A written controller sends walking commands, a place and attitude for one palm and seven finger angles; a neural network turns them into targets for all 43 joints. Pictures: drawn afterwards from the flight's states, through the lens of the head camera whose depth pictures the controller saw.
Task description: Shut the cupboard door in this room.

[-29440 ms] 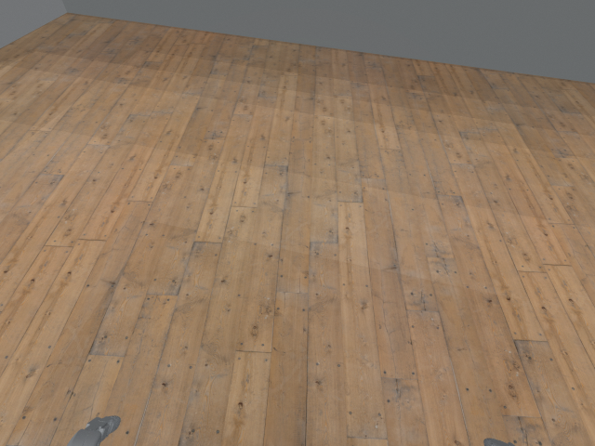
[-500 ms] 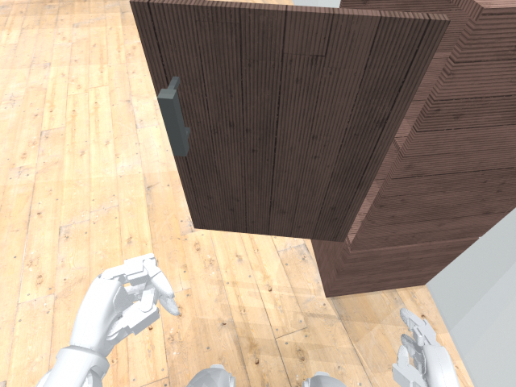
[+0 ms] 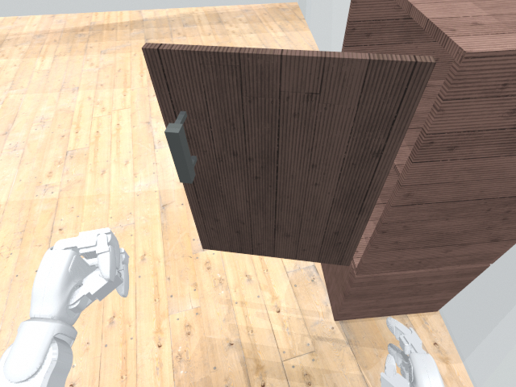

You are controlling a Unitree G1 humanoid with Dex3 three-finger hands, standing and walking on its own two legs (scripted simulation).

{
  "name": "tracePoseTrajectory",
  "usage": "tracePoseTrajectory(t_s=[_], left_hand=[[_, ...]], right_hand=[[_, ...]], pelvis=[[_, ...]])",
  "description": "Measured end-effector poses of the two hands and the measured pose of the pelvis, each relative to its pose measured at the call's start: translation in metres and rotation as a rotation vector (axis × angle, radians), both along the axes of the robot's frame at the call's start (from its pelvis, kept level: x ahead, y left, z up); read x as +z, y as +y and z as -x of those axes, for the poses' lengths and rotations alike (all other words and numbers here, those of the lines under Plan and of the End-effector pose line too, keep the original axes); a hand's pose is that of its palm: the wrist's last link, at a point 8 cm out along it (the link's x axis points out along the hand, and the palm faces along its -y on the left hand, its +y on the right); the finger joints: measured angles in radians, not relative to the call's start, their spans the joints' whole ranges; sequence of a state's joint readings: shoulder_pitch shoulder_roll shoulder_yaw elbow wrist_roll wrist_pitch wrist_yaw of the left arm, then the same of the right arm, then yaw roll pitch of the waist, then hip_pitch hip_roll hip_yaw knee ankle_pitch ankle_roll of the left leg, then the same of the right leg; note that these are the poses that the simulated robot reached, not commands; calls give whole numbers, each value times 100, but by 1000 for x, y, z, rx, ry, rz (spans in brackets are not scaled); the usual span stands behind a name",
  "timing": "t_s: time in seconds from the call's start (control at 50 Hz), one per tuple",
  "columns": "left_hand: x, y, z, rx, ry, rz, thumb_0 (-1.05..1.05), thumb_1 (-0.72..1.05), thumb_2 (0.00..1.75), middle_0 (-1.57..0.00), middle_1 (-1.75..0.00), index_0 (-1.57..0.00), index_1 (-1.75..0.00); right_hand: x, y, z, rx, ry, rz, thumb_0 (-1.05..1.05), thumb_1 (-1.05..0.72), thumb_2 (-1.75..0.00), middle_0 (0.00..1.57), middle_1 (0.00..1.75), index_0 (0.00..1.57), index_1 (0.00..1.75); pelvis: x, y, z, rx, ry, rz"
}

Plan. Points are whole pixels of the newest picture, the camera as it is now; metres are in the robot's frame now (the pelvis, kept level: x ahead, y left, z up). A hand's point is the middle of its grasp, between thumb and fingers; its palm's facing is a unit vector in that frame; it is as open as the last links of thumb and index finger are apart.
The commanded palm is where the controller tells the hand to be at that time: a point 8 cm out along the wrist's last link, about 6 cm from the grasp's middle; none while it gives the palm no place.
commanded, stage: raise the hand and make a fist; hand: left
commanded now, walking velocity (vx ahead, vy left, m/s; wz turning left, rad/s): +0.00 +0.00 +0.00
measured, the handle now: (184, 147) +0.49 +0.18 +0.09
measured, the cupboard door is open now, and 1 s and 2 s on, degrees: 77 77 77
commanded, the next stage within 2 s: bring the fist close to the handle in 0.32 s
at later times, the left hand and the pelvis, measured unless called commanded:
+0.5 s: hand (139, 299) +0.21 +0.18 +0.08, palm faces -0.07 -1.00 -0.04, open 3.1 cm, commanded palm +0.21 +0.24 +0.10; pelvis -0.01 +0.00 +0.00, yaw -1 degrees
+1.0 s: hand (154, 221) +0.32 +0.19 +0.10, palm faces +0.01 -1.00 -0.04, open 3.1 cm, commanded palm +0.30 +0.23 +0.10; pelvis -0.01 +0.01 +0.01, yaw -1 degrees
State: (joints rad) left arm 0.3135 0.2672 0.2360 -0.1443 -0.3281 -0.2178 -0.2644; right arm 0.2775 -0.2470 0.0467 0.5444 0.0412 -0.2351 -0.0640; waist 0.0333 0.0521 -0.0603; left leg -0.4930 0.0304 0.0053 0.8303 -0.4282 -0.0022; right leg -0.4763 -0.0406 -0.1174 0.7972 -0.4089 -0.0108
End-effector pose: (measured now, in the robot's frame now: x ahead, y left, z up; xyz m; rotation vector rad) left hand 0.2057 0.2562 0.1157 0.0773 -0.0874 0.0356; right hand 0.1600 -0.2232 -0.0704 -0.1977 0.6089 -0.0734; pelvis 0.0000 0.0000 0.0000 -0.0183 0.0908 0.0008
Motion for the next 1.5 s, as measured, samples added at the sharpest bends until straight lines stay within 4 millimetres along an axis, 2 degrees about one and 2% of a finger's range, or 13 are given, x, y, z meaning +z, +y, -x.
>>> tracePoseTrajectory(t_s=[0.16,0.32,0.36,0.46,0.52,0.6,0.66,0.8,1.0,1.14,1.3,1.44,1.5], left_hand=[[-38,-25,-1,-121,205,50,2,91,90,-130,-150,-129,-150],[-5,-7,6,-3,-9,10,2,90,90,-130,-150,-129,-150],[-7,-8,6,-20,9,15,2,90,90,-130,-150,-129,-150],[-34,-19,9,-103,175,36,2,90,90,-130,-150,-130,-150],[-34,-17,6,-90,165,31,2,90,90,-130,-150,-130,-150],[-16,-6,-11,-23,26,28,2,90,90,-130,-150,-130,-150],[-9,-6,-29,-29,-17,32,2,90,90,-130,-150,-130,-150],[-30,-34,-63,-155,148,42,2,90,90,-130,-150,-130,-150],[-11,-16,-93,-31,28,35,2,90,90,-130,-150,-129,-150],[-28,-30,-116,-106,135,56,2,90,90,-130,-150,-130,-150],[-6,-37,-141,-73,25,55,2,90,90,-130,-150,-130,-150],[-19,-42,-163,-83,129,53,2,90,90,-130,-150,-130,-150],[-19,-44,-167,-73,112,70,2,90,90,-130,-150,-130,-150]], right_hand=[[4,-14,8,-44,-1,25,1,-91,-90,20,30,20,30],[8,-12,9,-19,-13,31,1,-91,-90,20,30,20,30],[7,-9,8,-13,-15,22,1,-91,-90,20,30,20,30],[6,-4,9,-23,-26,8,1,-91,-90,20,30,20,30],[6,-2,10,-22,-25,16,1,-91,-90,20,30,20,30],[3,1,12,-5,-3,25,1,-91,-90,20,30,20,30],[-1,1,15,-3,16,24,1,-91,-90,20,30,20,30],[-5,-3,25,-56,50,16,1,-90,-89,20,30,21,30],[-8,-13,35,-68,126,28,1,-91,-90,20,30,20,30],[-13,-20,39,-92,168,40,1,-91,-89,20,30,20,30],[-15,-23,48,-109,199,36,1,-91,-90,20,30,20,30],[-21,-28,66,-136,263,30,1,-91,-89,20,30,20,30],[-24,-31,77,-152,292,35,1,-91,-89,20,30,20,30]], pelvis=[[3,1,3,-14,0,-9],[3,-1,6,-8,-15,-6],[3,0,8,-4,-17,-4],[3,4,11,-10,-16,-5],[3,4,12,-9,-18,-5],[2,4,15,-2,-19,-3],[2,5,15,3,-15,-1],[5,9,11,-15,0,-10],[7,5,6,-23,5,-14],[8,5,6,-22,18,-14],[8,3,6,-29,24,-18],[8,1,11,-29,33,-19],[7,1,13,-37,39,-20]])
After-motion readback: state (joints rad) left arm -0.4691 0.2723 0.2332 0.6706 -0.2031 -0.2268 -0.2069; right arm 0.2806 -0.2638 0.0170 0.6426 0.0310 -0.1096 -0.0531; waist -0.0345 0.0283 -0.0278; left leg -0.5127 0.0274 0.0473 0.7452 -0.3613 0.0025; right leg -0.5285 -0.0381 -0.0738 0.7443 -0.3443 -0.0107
